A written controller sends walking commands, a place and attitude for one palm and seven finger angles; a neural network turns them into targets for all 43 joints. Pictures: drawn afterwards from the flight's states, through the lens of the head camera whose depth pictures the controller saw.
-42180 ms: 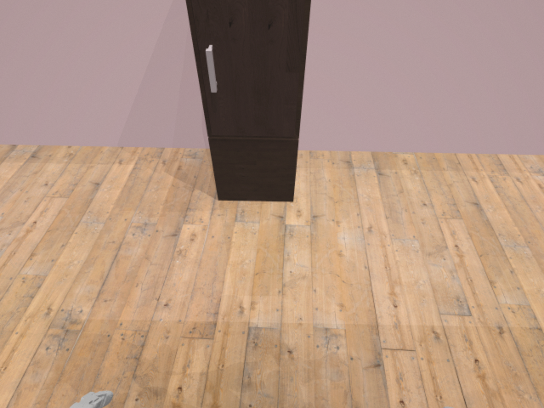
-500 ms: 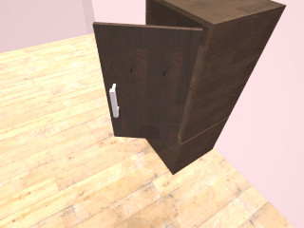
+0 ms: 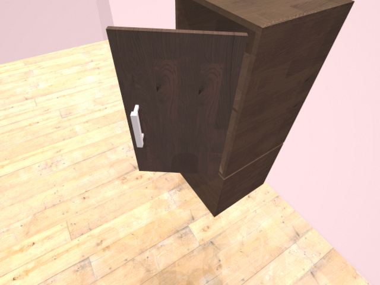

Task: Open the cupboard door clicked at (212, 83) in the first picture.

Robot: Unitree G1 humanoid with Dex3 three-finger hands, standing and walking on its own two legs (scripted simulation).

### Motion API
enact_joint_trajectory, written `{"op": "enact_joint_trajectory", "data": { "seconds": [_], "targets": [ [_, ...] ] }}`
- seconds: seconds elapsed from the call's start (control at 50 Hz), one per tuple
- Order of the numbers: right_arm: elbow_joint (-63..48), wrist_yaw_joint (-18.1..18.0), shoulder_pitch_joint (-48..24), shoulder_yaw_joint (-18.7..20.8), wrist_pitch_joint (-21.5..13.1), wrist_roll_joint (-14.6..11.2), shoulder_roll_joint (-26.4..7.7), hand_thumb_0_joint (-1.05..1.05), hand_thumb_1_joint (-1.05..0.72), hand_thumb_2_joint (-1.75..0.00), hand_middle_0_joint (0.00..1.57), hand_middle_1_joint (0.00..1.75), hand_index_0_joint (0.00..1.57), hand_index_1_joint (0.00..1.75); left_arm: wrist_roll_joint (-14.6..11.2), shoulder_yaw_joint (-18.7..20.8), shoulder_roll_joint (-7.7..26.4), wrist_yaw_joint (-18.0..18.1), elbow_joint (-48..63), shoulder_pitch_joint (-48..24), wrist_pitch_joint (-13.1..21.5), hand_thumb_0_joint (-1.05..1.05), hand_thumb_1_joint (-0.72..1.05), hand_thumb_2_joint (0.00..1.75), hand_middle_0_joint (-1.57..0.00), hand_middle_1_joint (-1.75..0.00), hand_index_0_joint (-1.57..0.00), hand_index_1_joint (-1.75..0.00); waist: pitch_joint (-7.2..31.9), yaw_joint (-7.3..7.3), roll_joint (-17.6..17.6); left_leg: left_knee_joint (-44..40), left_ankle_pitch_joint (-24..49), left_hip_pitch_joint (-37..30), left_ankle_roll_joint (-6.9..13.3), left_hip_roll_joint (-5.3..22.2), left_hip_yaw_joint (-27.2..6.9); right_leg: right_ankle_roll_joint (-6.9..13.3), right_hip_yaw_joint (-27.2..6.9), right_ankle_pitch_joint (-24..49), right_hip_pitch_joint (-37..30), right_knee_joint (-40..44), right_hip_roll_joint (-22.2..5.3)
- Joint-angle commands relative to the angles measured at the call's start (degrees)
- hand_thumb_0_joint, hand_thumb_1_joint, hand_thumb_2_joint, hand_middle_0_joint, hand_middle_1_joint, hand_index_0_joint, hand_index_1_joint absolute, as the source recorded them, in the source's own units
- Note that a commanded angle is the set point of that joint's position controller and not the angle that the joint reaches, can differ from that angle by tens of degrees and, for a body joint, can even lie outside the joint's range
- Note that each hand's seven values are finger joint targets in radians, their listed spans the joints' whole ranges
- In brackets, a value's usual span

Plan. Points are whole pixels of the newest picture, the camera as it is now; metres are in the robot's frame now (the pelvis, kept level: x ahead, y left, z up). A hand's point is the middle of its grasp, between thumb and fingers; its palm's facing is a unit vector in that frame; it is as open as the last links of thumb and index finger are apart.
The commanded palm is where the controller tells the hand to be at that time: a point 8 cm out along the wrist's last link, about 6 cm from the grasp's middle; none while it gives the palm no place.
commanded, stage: shuffle to correct the standing spot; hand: left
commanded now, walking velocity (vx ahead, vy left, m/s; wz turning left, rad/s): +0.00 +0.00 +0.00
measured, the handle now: (138, 126) +0.59 +0.21 -0.06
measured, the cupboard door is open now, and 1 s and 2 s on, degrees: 54 54 54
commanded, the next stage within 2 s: come to a stop and stand still in 0.16 s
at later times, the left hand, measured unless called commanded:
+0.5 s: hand out of the picture +0.01 +0.13 -0.18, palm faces +0.05 -0.99 -0.15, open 7.4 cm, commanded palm none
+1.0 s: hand out of the picture +0.05 +0.18 -0.17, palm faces +0.01 -0.97 -0.26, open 7.4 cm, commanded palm none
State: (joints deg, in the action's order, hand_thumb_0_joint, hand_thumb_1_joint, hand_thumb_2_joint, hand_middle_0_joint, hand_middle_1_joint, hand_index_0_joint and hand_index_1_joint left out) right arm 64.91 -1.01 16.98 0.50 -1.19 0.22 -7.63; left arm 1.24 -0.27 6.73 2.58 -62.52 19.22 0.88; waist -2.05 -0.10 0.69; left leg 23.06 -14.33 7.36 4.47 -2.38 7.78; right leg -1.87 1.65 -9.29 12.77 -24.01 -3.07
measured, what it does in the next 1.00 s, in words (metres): stands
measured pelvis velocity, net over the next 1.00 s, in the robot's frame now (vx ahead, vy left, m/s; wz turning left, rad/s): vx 0.01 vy -0.01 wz -0.01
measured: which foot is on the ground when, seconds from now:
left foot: down 0.00-1.00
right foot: down 0.00-1.00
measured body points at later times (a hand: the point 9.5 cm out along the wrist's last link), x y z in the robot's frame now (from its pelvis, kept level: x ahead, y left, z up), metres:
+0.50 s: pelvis +0.05 -0.02 +0.00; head +0.08 -0.01 +0.45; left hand +0.01 +0.18 -0.16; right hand +0.03 -0.23 -0.16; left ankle -0.01 +0.06 -0.74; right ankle +0.04 -0.14 -0.74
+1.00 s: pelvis +0.01 -0.01 -0.01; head +0.01 -0.03 +0.44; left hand +0.05 +0.23 -0.15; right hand +0.07 -0.24 -0.17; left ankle -0.01 +0.06 -0.74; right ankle +0.04 -0.14 -0.74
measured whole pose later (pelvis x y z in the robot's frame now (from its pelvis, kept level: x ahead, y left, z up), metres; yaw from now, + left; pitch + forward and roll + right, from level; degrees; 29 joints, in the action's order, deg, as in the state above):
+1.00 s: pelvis +0.01 -0.01 -0.01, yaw +0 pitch -2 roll +1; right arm 55.6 -1.1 14.2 0.2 -0.7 1.0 -11.6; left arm 1.2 -0.4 9.8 1.4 -58.3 14.5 -0.6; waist -1.0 -0.4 -2.6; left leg 28.5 -18.4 8.8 4.0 -2.1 8.2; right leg -1.0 0.9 -14.4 15.5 -31.7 -3.1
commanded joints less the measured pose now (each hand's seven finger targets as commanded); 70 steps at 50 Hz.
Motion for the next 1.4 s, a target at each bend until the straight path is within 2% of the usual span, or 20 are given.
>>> {"op": "enact_joint_trajectory", "data": {
  "seconds": [0.0,0.06,0.16,0.22,0.26,0.32,0.4,0.5,0.6,0.64,0.66,0.68,0.7,0.72,0.76,0.82,0.94,1.0,1.12,1.38],
  "targets": [
    [-0.99,-0.57,4.04,1.05,-0.49,0.19,-5.29,0.00,-0.90,-0.90,0.20,0.30,0.20,0.30,-0.08,0.89,4.42,0.54,1.21,4.70,0.45,0.00,0.90,0.90,-0.20,-0.30,-0.20,-0.30,-3.11,0.14,0.40,-7.50,2.88,5.14,-2.25,9.26,-9.22,2.58,-3.91,4.18,-1.44,2.51,-3.44],
    [-0.57,-0.62,4.23,0.89,-0.56,0.33,-5.24,0.00,-0.90,-0.90,0.20,0.30,0.20,0.30,-0.16,0.83,4.15,0.43,0.90,4.69,0.55,0.00,0.90,0.90,-0.20,-0.30,-0.20,-0.30,-1.67,0.28,0.37,-7.40,2.30,3.64,-2.29,9.13,-8.95,2.66,-3.92,3.41,-2.25,2.69,-3.40],
    [-0.82,-0.30,4.69,1.67,0.51,0.69,-6.77,0.00,-0.90,-0.90,0.20,0.30,0.20,0.30,0.63,1.50,3.65,-0.48,1.48,4.94,-0.27,0.00,0.90,0.90,-0.20,-0.30,-0.20,-0.30,-7.41,0.04,-3.05,-11.86,-21.02,8.68,-0.63,11.05,-12.22,2.92,-1.35,-12.09,2.16,-0.91,-0.78],
    [-1.59,-0.28,4.66,2.03,0.45,0.68,-7.19,0.00,-0.90,-0.90,0.20,0.30,0.20,0.30,0.85,1.87,3.13,-1.04,1.97,6.21,-0.10,0.00,0.90,0.90,-0.20,-0.30,-0.20,-0.30,-9.52,-0.56,-3.29,-12.05,-23.10,10.28,0.77,12.31,-13.51,3.28,-0.52,-11.87,2.75,-3.08,-0.12],
    [-1.89,-0.36,4.80,1.85,0.11,0.61,-6.39,0.00,-0.90,-0.90,0.20,0.30,0.20,0.30,0.63,1.94,2.83,-1.07,1.81,7.51,0.34,0.00,0.90,0.90,-0.20,-0.30,-0.20,-0.30,-9.32,-0.83,-1.01,-8.59,-16.80,9.60,0.49,10.92,-11.75,4.03,-2.79,-9.40,2.17,-1.64,-1.14],
    [-1.47,-0.82,6.02,0.84,-0.48,0.23,-3.89,0.00,-0.90,-0.90,0.20,0.30,0.20,0.30,0.17,1.70,3.26,-0.24,1.15,8.82,0.88,0.00,0.90,0.90,-0.20,-0.30,-0.20,-0.30,-7.62,-0.32,3.87,-1.54,2.61,6.92,-1.19,7.86,-6.66,5.05,-6.77,5.88,-0.16,-0.08,-3.97],
    [-0.62,-1.97,7.14,0.93,-0.60,-0.16,-4.08,0.00,-0.90,-0.90,0.20,0.30,0.20,0.30,-0.58,1.45,4.39,0.89,1.16,8.48,1.33,0.00,0.90,0.90,-0.20,-0.30,-0.20,-0.30,-0.35,0.55,1.27,0.81,27.57,-0.44,-2.94,8.81,-6.23,4.28,-5.16,33.65,-4.59,-3.36,-5.20],
    [-2.24,-2.24,6.11,2.23,0.81,-0.05,-5.00,0.00,-0.90,-0.90,0.20,0.30,0.20,0.30,-0.39,2.65,6.63,1.52,2.76,7.37,0.36,0.00,0.90,0.90,-0.20,-0.30,-0.20,-0.30,4.53,0.36,0.70,5.84,29.34,-1.53,-3.63,8.81,-4.76,4.94,-5.82,38.86,-5.70,-6.85,-6.79],
    [-3.56,-1.69,4.29,2.58,1.78,0.04,-3.63,0.00,-0.90,-0.90,0.20,0.30,0.20,0.30,-0.12,3.06,6.70,1.32,4.55,3.17,-0.57,0.00,0.90,0.90,-0.20,-0.30,-0.20,-0.30,4.23,0.89,2.33,6.72,15.32,0.43,-3.82,7.94,-5.10,6.75,-7.74,27.42,-2.90,-4.08,-8.46],
    [-3.90,-1.55,3.69,2.51,1.45,0.34,-4.15,0.00,-0.90,-0.90,0.20,0.30,0.20,0.30,-0.08,2.85,6.01,1.14,5.33,1.67,-0.76,0.00,0.90,0.90,-0.20,-0.30,-0.20,-0.30,2.80,0.98,0.19,4.19,21.18,-0.21,-3.27,9.21,-6.50,5.43,-5.73,23.05,-1.15,-5.51,-5.98],
    [-8.67,-1.10,-1.41,2.66,0.51,-0.66,-8.51,0.00,-0.90,-0.90,0.20,0.30,0.20,0.30,-0.24,2.94,9.02,2.70,3.15,4.13,-0.19,0.00,0.90,0.90,-0.20,-0.30,-0.20,-0.30,5.61,-0.04,-2.61,9.77,28.33,0.93,-3.96,11.63,-6.08,4.08,-4.04,26.26,-1.21,-7.45,-5.86],
    [-10.22,-0.78,0.66,2.50,0.47,0.38,-7.33,0.00,-0.90,-0.90,0.20,0.30,0.20,0.30,-0.35,2.59,9.46,2.14,6.39,2.44,-0.05,0.00,0.90,0.90,-0.20,-0.30,-0.20,-0.30,7.51,0.50,-5.24,6.87,16.94,3.12,-3.51,9.08,-7.79,5.68,-4.97,14.64,-2.50,-9.40,-5.44],
    [-10.32,-0.62,-1.84,1.92,0.24,0.72,-6.36,0.00,-0.90,-0.90,0.20,0.30,0.20,0.30,-0.49,2.35,8.85,1.40,6.31,0.91,-0.27,0.00,0.90,0.90,-0.20,-0.30,-0.20,-0.30,5.11,-0.74,-8.43,4.35,13.58,4.50,-2.56,9.48,-8.15,5.44,-4.16,7.24,-0.98,-8.87,-4.10],
    [-10.76,-0.67,-0.51,1.64,0.09,1.00,-6.91,0.00,-0.90,-0.90,0.20,0.30,0.20,0.30,-0.29,1.99,7.84,0.98,6.37,-0.72,-0.60,0.00,0.90,0.90,-0.20,-0.30,-0.20,-0.30,2.90,0.28,-9.90,1.26,14.77,6.06,-1.88,11.07,-10.91,5.04,-2.13,-0.77,0.78,-9.60,-1.91],
    [-11.71,-0.89,-0.46,1.45,-0.06,1.03,-7.91,0.00,-0.90,-0.90,0.20,0.30,0.20,0.30,-0.03,1.34,6.58,0.40,6.66,-1.19,-1.16,0.00,0.90,0.90,-0.20,-0.30,-0.20,-0.30,-1.17,-0.30,-10.94,-1.69,17.77,6.72,-0.55,12.93,-12.49,3.89,0.14,-8.31,3.35,-10.30,0.51],
    [-12.30,-1.01,-0.51,1.16,-0.24,0.95,-8.34,0.00,-0.90,-0.90,0.20,0.30,0.20,0.30,-0.18,1.06,6.77,-0.33,6.25,-1.77,-1.00,0.00,0.90,0.90,-0.20,-0.30,-0.20,-0.30,-1.93,-0.67,-3.29,-1.94,13.11,7.36,-0.16,11.76,-11.76,3.96,-1.28,-4.93,2.28,-7.79,-0.12],
    [-11.66,-0.26,-0.78,0.87,-0.26,1.03,-9.73,0.00,-0.90,-0.90,0.20,0.30,0.20,0.30,-0.09,0.83,8.36,-0.87,6.61,-2.97,-0.84,0.00,0.90,0.90,-0.20,-0.30,-0.20,-0.30,-6.20,-0.25,0.88,-7.66,-8.70,11.49,-0.93,9.47,-11.94,4.10,-4.21,-4.92,2.81,-3.33,-1.18],
    [-11.01,-0.24,-0.45,0.67,-0.59,1.05,-9.81,0.00,-0.90,-0.90,0.20,0.30,0.20,0.30,-0.14,0.83,8.82,-0.94,6.46,-2.78,-0.54,0.00,0.90,0.90,-0.20,-0.30,-0.20,-0.30,-3.67,-0.27,-0.84,-7.76,-6.59,9.26,-0.95,9.17,-11.19,4.14,-4.40,-3.00,1.78,-2.72,-1.56],
    [-8.67,-0.26,0.87,0.03,-0.90,0.80,-9.02,0.00,-0.90,-0.90,0.20,0.30,0.20,0.30,-0.41,0.75,9.16,-0.92,5.32,-2.55,0.19,0.00,0.90,0.90,-0.20,-0.30,-0.20,-0.30,0.36,0.11,1.43,-5.14,-0.59,5.33,-1.33,8.48,-9.02,4.28,-6.01,-0.72,0.26,-0.90,-2.86],
    [-3.06,-0.57,3.17,-0.58,-0.85,0.53,-6.72,0.00,-0.90,-0.90,0.20,0.30,0.20,0.30,-0.76,0.48,8.49,-0.83,1.70,-1.17,0.88,0.00,0.90,0.90,-0.20,-0.30,-0.20,-0.30,-0.42,0.16,-0.44,-2.98,2.25,4.21,-2.28,8.23,-7.33,5.08,-6.80,2.25,-0.61,1.03,-3.66]
  ]
}}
